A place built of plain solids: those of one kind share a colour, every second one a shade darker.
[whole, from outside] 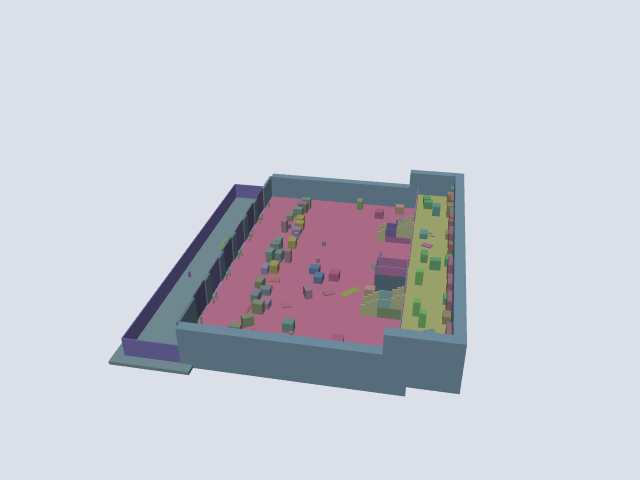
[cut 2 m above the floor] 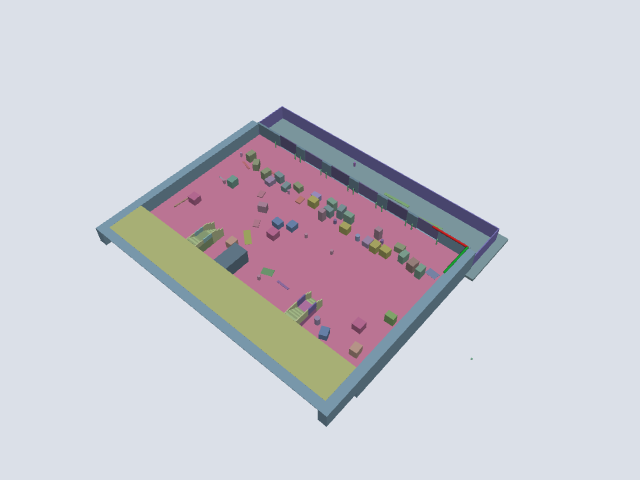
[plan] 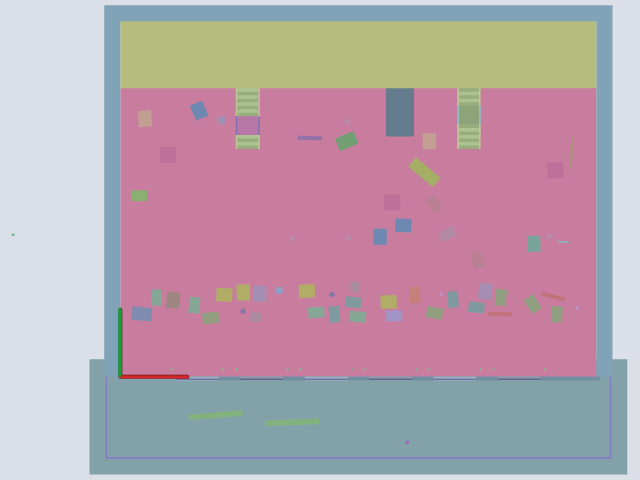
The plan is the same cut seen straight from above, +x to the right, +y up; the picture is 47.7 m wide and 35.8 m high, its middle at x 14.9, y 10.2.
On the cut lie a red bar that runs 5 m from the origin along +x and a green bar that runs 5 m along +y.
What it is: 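A straight stair that stands out from the deck; 5 risers of 0.165 m up to a landing, straight on, and 9 more up to the deck, 2.31 m over the floor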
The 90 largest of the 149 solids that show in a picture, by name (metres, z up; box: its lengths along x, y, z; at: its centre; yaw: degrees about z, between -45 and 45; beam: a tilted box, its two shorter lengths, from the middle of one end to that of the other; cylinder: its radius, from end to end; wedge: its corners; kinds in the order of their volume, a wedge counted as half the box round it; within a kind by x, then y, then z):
{
 "floor_hall_concrete_1": {"box": [35.5, 21.5, 1.6], "at": [17.76, 10.76, -0.8]},
 "wall_brick_1": {"box": [1.2, 22.7, 4.8], "at": [-0.59, 11.36, 0.8]},
 "wall_brick_2": {"box": [1.2, 7.4, 5.91], "at": [-0.59, 24.01, 2.56]},
 "wall_brick_3": {"box": [4.45, 0.3, 4.8], "at": [1.94, -0.14, 0.8]},
 "wall_brick_4": {"box": [1.6, 0.3, 4.8], "at": [8.16, -0.14, 0.8]},
 "wall_brick_5": {"box": [1.6, 0.3, 4.8], "at": [12.96, -0.14, 0.8]},
 "wall_brick_6": {"box": [1.6, 0.3, 4.8], "at": [17.76, -0.14, 0.8]},
 "wall_brick_7": {"box": [37.9, 1.2, 3.6], "at": [17.76, 27.11, 3.71]},
 "wall_brick_8": {"box": [1.6, 0.3, 4.8], "at": [22.56, -0.14, 0.8]},
 "wall_brick_9": {"box": [1.6, 0.3, 4.8], "at": [27.36, -0.14, 0.8]},
 "wall_brick_10": {"box": [4.45, 0.3, 4.8], "at": [33.59, -0.14, 0.8]},
 "wall_brick_11": {"box": [1.2, 22.7, 4.8], "at": [36.11, 11.36, 0.8]},
 "wall_brick_12": {"box": [1.2, 7.4, 5.91], "at": [36.11, 24.01, 2.56]},
 "floor_deck_floorboards_1": {"box": [35.5, 5.0, 2.71], "at": [17.76, 24.01, 0.95]},
 "yard_yard_gravel_1": {"box": [40.1, 8.6, 0.4], "at": [17.76, -2.99, -1.4]},
 "floor_gangwaydeck_metal_1": {"box": [2.1, 3.6, 2.36], "at": [20.86, 19.71, 1.13]},
 "fence_metal_1": {"box": [0.12, 6.24, 2.6], "at": [-1.05, -2.99, -0.3]},
 "fence_metal_2": {"box": [37.74, 0.12, 2.6], "at": [17.76, -6.05, -0.3]},
 "fence_metal_3": {"box": [0.12, 6.24, 2.6], "at": [36.57, -2.99, -0.3]},
 "shelf_1": {"box": [2.0, 0.5, 1.96], "at": [8.94, 26.22, 3.29]},
 "shelf_2": {"box": [2.0, 0.5, 1.97], "at": [13.41, 26.22, 3.29]},
 "shelf_3": {"box": [2.0, 0.5, 1.94], "at": [20.51, 26.22, 3.28]},
 "shelf_4": {"box": [2.0, 0.5, 1.92], "at": [24.2, 26.22, 3.27]},
 "shelf_5": {"box": [2.0, 0.5, 1.95], "at": [27.52, 26.22, 3.29]},
 "shelf_6": {"box": [2.0, 0.5, 1.95], "at": [32.96, 26.22, 3.28]},
 "stair_concrete_1": {"box": [1.55, 1.82, 0.38], "at": [9.51, 20.6, 0.96]},
 "stair_concrete_2": {"box": [1.55, 1.56, 0.55], "at": [9.51, 20.73, 1.05]},
 "stair_concrete_3": {"box": [1.55, 1.3, 0.71], "at": [9.51, 20.86, 1.13]},
 "stair_concrete_4": {"box": [1.55, 1.04, 0.88], "at": [9.51, 20.99, 1.21]},
 "stair_concrete_5": {"box": [1.55, 0.78, 1.04], "at": [9.51, 21.12, 1.29]},
 "stair_concrete_6": {"box": [1.55, 0.52, 1.21], "at": [9.51, 21.25, 1.38]},
 "stair_concrete_7": {"box": [1.5, 1.3, 0.55], "at": [26.01, 18.16, 0.22]},
 "stair_concrete_8": {"box": [1.5, 1.04, 0.71], "at": [26.01, 18.29, 0.3]},
 "stair_concrete_9": {"box": [1.5, 0.78, 0.88], "at": [26.01, 18.42, 0.39]},
 "floor_sill_concrete_1": {"box": [3.2, 0.3, 1.6], "at": [5.76, -0.14, -0.8]},
 "floor_sill_concrete_2": {"box": [3.2, 0.3, 1.6], "at": [10.56, -0.14, -0.8]},
 "floor_sill_concrete_3": {"box": [3.2, 0.3, 1.6], "at": [15.36, -0.14, -0.8]},
 "floor_sill_concrete_4": {"box": [3.2, 0.3, 1.6], "at": [20.16, -0.14, -0.8]},
 "floor_sill_concrete_5": {"box": [3.2, 0.3, 1.6], "at": [24.96, -0.14, -0.8]},
 "floor_sill_concrete_6": {"box": [3.2, 0.3, 1.6], "at": [29.76, -0.14, -0.8]},
 "floor_pierlandb_floorboards_1": {"box": [1.74, 2.7, 1.72], "at": [26.01, 20.16, 0.46]},
 "floor_pierlanda_floorboards_1": {"box": [1.79, 3.48, 1.23], "at": [9.51, 19.77, 0.21]},
 "shutter_metal_1": {"box": [3.2, 0.12, 3.3], "at": [5.76, -0.19, 1.65]},
 "shutter_metal_2": {"box": [3.2, 0.12, 3.3], "at": [10.56, -0.19, 1.65]},
 "shutter_metal_3": {"box": [3.2, 0.12, 3.3], "at": [15.36, -0.19, 1.65]},
 "shutter_metal_4": {"box": [3.2, 0.12, 3.3], "at": [20.16, -0.19, 1.65]},
 "shutter_metal_5": {"box": [3.2, 0.12, 3.3], "at": [24.96, -0.19, 1.65]},
 "shutter_metal_6": {"box": [3.2, 0.12, 3.3], "at": [29.76, -0.19, 1.65]},
 "load_bales_hall_1": {"box": [0.8, 1.2, 1.48], "at": [2.69, 5.9, 0.74], "yaw": -1.0},
 "load_bales_hall_2": {"box": [0.8, 1.2, 1.32], "at": [5.53, 5.34, 0.66], "yaw": -5.9},
 "load_bales_hall_3": {"box": [1.2, 0.8, 1.49], "at": [14.62, 4.79, 0.74], "yaw": 2.9},
 "load_bales_hall_4": {"box": [1.2, 0.8, 1.56], "at": [17.73, 4.48, 0.78], "yaw": -5.5},
 "ibc_hall_1": {"box": [1.2, 1.0, 1.16], "at": [7.76, 6.11, 0.58], "yaw": -2.9},
 "ibc_hall_2": {"box": [1.0, 1.2, 1.16], "at": [9.18, 6.29, 0.58], "yaw": 0.4},
 "ibc_hall_3": {"box": [1.2, 1.0, 1.16], "at": [13.92, 6.39, 0.58], "yaw": 3.8},
 "ibc_hall_4": {"box": [1.2, 1.0, 1.16], "at": [20.02, 5.58, 0.58], "yaw": 1.7},
 "load_sacks_hall_1": {"box": [1.22, 0.84, 0.96], "at": [23.45, 4.76, 0.48], "yaw": -9.7},
 "load_sacks_hall_2": {"box": [0.84, 1.22, 1.36], "at": [28.38, 5.91, 0.68], "yaw": -4.7},
 "load_sacks_hall_3": {"box": [0.84, 1.22, 1.18], "at": [30.76, 5.41, 0.59], "yaw": 33.8},
 "load_sacks_hall_4": {"box": [0.84, 1.22, 1.25], "at": [32.56, 4.65, 0.62], "yaw": -3.4},
 "load_drums_foot_1": {"box": [1.2, 1.2, 1.04], "at": [3.56, 16.53, 0.52], "yaw": 0.6},
 "load_drums_foot_2": {"box": [1.2, 1.2, 1.03], "at": [20.29, 13.01, 0.52], "yaw": 0.7},
 "load_drums_foot_3": {"box": [1.2, 1.2, 1.03], "at": [32.45, 15.39, 0.52], "yaw": 2.6},
 "load_cartons_hall_1": {"box": [0.8, 1.2, 1.6], "at": [15.98, 4.66, 0.8], "yaw": 6.1},
 "load_cartons_hall_2": {"box": [1.2, 0.8, 1.25], "at": [17.37, 5.56, 0.62], "yaw": -6.1},
 "load_cartons_hall_3": {"box": [1.2, 0.8, 1.25], "at": [26.57, 5.17, 0.63], "yaw": -6.8},
 "rail_deck_1": {"box": [8.72, 0.12, 1.1], "at": [4.37, 21.57, 2.86]},
 "rail_deck_2": {"box": [8.13, 0.12, 1.1], "at": [15.75, 21.57, 2.86]},
 "rail_deck_3": {"box": [8.75, 0.12, 1.1], "at": [31.14, 21.57, 2.86]},
 "stillage_foot_1": {"box": [1.0, 1.2, 0.93], "at": [5.88, 19.85, 0.47], "yaw": 23.3},
 "stillage_foot_2": {"box": [1.0, 1.2, 0.89], "at": [19.38, 10.44, 0.44]},
 "stillage_foot_3": {"box": [1.2, 1.0, 0.9], "at": [21.12, 11.28, 0.45], "yaw": -3.4},
 "load_cartons_1": {"box": [1.2, 0.8, 1.09], "at": [17.84, 23.27, 2.85], "yaw": 2.1},
 "load_cartons_2": {"box": [1.2, 0.8, 1.01], "at": [18.15, 26.07, 2.81]},
 "load_cartons_3": {"box": [0.8, 1.2, 1.25], "at": [19.41, 24.61, 2.94], "yaw": 2.9},
 "cage_1": {"box": [0.72, 0.8, 1.71], "at": [22.88, 22.93, 3.16], "yaw": -3.3},
 "cage_2": {"box": [0.8, 0.72, 1.72], "at": [28.66, 22.98, 3.17], "yaw": -1.7},
 "cage_3": {"box": [0.8, 0.72, 1.73], "at": [30.45, 23.66, 3.18], "yaw": -1.5},
 "ibc_foot_1": {"box": [1.0, 1.2, 1.16], "at": [1.85, 19.25, 0.58], "yaw": 5.2},
 "ibc_foot_2": {"box": [1.0, 1.2, 1.16], "at": [23.06, 17.56, 0.58], "yaw": 1.2},
 "cage_hall_1": {"box": [0.8, 0.72, 1.68], "at": [10.11, 4.44, 0.84], "yaw": -4.6},
 "cage_hall_2": {"box": [0.72, 0.8, 1.68], "at": [17.53, 6.7, 0.84], "yaw": -1.5},
 "load_crate_1": {"box": [1.2, 1.0, 1.38], "at": [5.71, 24.31, 3.0], "yaw": -0.5},
 "load_crate_hall_1": {"box": [1.0, 1.2, 1.38], "at": [3.94, 5.7, 0.69], "yaw": -6.3},
 "pallets_1": {"box": [1.2, 0.8, 1.71], "at": [5.82, 26.07, 3.16]},
 "load_crate_foot_1": {"box": [1.0, 1.2, 1.18], "at": [30.84, 9.92, 0.59], "yaw": 1.9},
 "pallets_foot_1": {"box": [1.2, 0.8, 1.34], "at": [1.4, 13.5, 0.67], "yaw": 2.2},
 "load_bales_foot_1": {"box": [1.2, 0.8, 1.19], "at": [24.42, 10.63, 0.59], "yaw": 27.1},
 "stillage_1": {"box": [1.2, 1.0, 0.95], "at": [2.67, 22.95, 2.78], "yaw": 5.5},
 "stillage_hall_1": {"box": [1.0, 1.2, 0.81], "at": [10.41, 6.18, 0.41], "yaw": -0.2}
}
